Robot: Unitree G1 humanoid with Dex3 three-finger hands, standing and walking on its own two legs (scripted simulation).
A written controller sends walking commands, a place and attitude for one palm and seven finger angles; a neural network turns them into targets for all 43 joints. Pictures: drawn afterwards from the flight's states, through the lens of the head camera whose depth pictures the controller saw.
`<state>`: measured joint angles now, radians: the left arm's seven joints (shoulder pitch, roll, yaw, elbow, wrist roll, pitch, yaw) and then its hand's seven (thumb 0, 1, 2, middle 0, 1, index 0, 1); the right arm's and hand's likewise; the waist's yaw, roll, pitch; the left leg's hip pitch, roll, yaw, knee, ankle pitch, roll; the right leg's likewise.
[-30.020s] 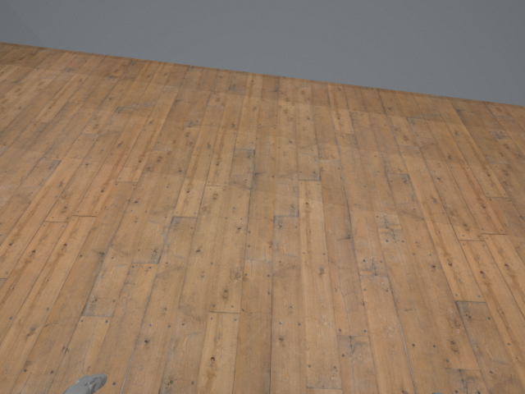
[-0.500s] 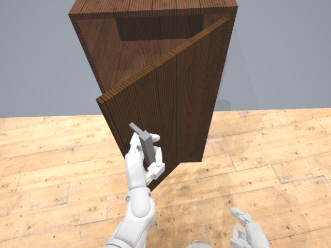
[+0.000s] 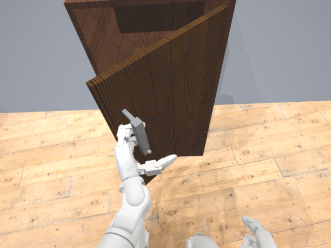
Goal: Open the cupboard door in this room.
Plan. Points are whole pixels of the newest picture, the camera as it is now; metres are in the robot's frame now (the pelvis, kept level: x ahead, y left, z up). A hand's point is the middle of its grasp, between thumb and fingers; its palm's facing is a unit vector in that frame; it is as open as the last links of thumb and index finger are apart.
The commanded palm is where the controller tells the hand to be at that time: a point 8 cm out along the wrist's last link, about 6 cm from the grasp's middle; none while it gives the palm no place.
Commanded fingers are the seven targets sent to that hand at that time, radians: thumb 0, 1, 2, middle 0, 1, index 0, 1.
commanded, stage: open thumb and fingers to let go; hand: left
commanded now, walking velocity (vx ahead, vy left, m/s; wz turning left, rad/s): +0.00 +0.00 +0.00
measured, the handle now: (136, 133) +0.38 +0.08 +0.05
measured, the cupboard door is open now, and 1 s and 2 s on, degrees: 42 44 44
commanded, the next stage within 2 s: slide the hand sideways off the handle in 0.34 s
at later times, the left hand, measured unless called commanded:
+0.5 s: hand (149, 152) +0.34 +0.04 +0.03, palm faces +0.19 -0.98 -0.04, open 15.4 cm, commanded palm +0.30 +0.07 +0.04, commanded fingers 0.00 -0.50 0.30 -0.15 -0.30 -0.15 -0.30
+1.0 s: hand (145, 170) +0.29 +0.05 +0.03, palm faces -0.09 -1.00 +0.01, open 16.3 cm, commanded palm +0.26 +0.11 +0.04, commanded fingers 0.00 -0.50 0.30 -0.15 -0.30 -0.15 -0.30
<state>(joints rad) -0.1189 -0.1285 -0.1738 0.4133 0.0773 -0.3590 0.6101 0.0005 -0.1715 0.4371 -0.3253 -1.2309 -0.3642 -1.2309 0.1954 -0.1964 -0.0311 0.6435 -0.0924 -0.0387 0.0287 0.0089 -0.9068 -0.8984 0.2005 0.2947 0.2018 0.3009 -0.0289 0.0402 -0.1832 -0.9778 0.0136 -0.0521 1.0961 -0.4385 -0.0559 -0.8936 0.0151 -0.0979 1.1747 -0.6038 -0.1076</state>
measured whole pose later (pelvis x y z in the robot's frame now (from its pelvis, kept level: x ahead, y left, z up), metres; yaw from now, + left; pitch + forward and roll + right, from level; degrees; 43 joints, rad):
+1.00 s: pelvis -0.01 +0.05 -0.01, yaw -3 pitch +17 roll +0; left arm 0.00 -0.07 -0.29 0.30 0.07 -0.41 0.31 -0.02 -0.50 0.30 -0.14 -0.30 -0.15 -0.30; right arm 0.24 -0.20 -0.01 0.50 -0.04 0.07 0.06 0.01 -0.91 -0.90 0.20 0.29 0.20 0.30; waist -0.02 0.03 -0.17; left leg -0.99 0.01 0.01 1.17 -0.48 0.00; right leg -0.90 0.01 -0.03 1.20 -0.60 -0.03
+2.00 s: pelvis +0.01 +0.04 +0.01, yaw -2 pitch +14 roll +0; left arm 0.48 0.12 -0.09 -0.21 -0.13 -0.34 0.01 -0.02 -0.50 0.30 -0.15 -0.30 -0.15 -0.30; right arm 0.27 -0.20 0.02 0.42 0.01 0.01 -0.03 0.01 -0.91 -0.90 0.20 0.29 0.20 0.30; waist 0.00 0.06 -0.16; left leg -0.89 0.02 -0.03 1.12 -0.48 -0.02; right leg -0.78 0.02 -0.07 1.14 -0.60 -0.05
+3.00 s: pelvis +0.04 +0.07 +0.09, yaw -3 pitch -3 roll +0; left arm 0.48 0.36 0.35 -0.42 -0.08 -0.06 0.12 0.00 0.70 0.81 -0.20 -0.30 -0.20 -0.30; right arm 0.20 -0.23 0.04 0.59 0.01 -0.08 -0.09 0.01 -0.90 -0.90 0.20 0.30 0.21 0.30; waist 0.07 0.06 -0.02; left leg -0.19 -0.01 0.02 0.49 -0.25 0.02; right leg -0.08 0.00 -0.02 0.45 -0.32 0.00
